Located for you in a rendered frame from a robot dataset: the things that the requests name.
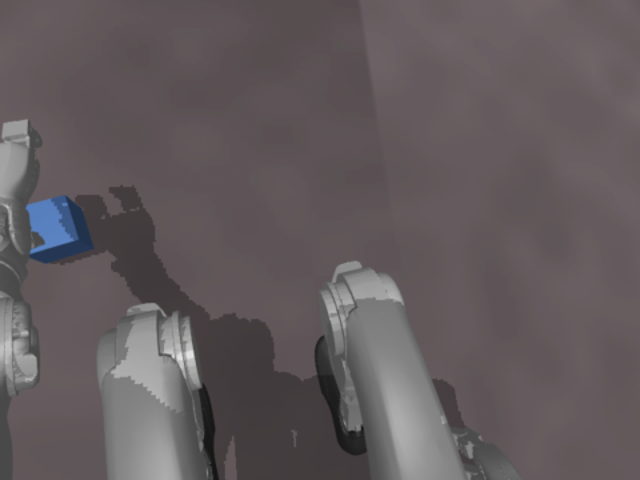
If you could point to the right robot foot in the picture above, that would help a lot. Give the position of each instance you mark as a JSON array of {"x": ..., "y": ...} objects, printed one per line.
[{"x": 351, "y": 442}]

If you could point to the left robot hand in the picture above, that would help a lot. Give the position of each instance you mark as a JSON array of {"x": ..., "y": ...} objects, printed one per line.
[{"x": 19, "y": 168}]

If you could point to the cube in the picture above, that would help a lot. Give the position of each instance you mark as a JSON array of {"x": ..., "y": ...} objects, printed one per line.
[{"x": 61, "y": 223}]

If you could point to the left robot foot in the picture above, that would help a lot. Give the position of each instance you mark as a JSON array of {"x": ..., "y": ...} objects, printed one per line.
[{"x": 209, "y": 429}]

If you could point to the right robot hand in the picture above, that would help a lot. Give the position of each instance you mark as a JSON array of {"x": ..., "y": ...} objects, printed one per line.
[{"x": 491, "y": 463}]

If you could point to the left robot arm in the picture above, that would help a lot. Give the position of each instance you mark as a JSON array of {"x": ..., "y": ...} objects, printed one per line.
[{"x": 19, "y": 341}]

